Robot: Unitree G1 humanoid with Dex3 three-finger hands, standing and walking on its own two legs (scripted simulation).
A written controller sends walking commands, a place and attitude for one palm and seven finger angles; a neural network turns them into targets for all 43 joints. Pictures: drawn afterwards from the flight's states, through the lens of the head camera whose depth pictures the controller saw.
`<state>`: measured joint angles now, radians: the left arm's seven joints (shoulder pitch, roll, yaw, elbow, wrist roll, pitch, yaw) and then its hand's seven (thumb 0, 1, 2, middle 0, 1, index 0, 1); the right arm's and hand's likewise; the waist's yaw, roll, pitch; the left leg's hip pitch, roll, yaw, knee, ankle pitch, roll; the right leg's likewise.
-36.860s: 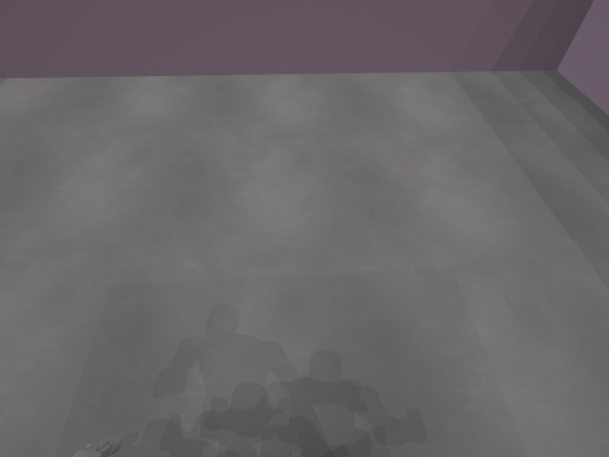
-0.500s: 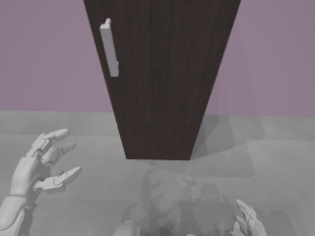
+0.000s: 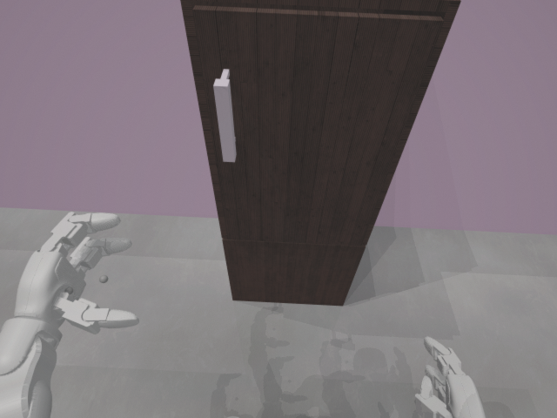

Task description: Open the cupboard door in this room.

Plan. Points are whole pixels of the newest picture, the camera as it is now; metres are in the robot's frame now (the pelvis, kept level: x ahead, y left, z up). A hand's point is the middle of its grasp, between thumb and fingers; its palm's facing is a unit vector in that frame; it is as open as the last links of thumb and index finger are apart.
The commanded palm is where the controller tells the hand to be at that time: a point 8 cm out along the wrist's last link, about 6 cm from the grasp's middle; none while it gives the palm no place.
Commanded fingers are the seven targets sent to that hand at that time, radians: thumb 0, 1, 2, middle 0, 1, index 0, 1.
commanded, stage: raise the hand with hooked fingers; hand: left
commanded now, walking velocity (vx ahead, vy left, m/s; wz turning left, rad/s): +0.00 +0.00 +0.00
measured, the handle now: (227, 117) +0.59 +0.14 +0.12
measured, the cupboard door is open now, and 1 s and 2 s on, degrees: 0 0 0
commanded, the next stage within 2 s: move the hooked fingers beside the handle in 0.88 s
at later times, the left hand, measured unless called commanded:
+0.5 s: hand (89, 228) +0.30 +0.26 +0.14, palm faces +0.05 -1.00 -0.02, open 14.0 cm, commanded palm +0.26 +0.31 +0.14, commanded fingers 0.00 -0.50 0.30 -0.30 -1.20 -0.30 -1.20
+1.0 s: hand (108, 234) +0.30 +0.24 +0.14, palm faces +0.06 -1.00 -0.02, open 14.0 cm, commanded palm +0.27 +0.29 +0.14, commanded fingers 0.00 -0.50 0.30 -0.30 -1.20 -0.30 -1.20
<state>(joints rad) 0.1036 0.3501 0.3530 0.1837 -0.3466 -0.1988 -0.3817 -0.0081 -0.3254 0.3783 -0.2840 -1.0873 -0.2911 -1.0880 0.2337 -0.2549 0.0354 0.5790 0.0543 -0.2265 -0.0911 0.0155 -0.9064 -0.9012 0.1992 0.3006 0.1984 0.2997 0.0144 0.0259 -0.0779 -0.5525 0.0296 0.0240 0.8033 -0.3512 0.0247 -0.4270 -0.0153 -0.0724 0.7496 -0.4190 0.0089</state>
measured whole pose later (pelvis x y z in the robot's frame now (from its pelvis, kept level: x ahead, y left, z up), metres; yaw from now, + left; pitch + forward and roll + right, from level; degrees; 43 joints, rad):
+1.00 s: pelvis +0.00 -0.03 +0.02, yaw +0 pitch +3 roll -1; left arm -0.11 0.41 0.43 0.38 -0.34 -0.09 -0.45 -0.02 -0.50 0.30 -0.30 -1.20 -0.30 -1.20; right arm 0.26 -0.27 0.05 0.60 0.07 -0.20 -0.11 0.02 -0.91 -0.90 0.20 0.30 0.20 0.30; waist 0.02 0.05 -0.05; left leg -0.41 0.04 0.03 0.65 -0.28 -0.01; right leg -0.31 0.01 -0.07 0.64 -0.37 -0.02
